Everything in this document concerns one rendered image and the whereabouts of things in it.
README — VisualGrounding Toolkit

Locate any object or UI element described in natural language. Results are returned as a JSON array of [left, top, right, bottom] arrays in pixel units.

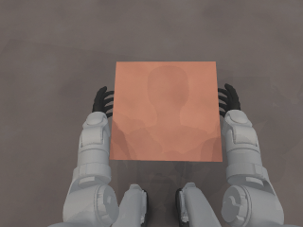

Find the robot right foot
[[175, 188, 189, 227]]

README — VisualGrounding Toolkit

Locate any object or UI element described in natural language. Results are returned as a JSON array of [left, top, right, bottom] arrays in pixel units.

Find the right robot upper arm
[[221, 184, 301, 227]]

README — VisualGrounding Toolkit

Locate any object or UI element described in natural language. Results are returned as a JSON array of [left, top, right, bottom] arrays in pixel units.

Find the left robot upper arm
[[47, 183, 119, 227]]

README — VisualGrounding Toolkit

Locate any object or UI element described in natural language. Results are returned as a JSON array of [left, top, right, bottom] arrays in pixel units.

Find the robot right shin
[[181, 183, 196, 221]]

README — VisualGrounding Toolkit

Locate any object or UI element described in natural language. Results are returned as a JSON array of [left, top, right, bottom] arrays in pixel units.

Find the left robot hand
[[92, 86, 115, 118]]

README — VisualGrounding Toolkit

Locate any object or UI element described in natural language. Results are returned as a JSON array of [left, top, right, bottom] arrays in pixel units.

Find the left robot forearm
[[62, 112, 112, 222]]

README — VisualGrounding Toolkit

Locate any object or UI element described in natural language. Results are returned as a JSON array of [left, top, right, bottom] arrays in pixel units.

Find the carton
[[109, 61, 223, 162]]

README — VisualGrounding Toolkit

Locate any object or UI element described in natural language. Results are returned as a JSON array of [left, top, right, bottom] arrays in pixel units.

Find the right robot hand
[[217, 83, 241, 117]]

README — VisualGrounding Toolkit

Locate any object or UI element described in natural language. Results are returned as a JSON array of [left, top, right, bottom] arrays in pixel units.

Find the right robot forearm
[[222, 110, 284, 222]]

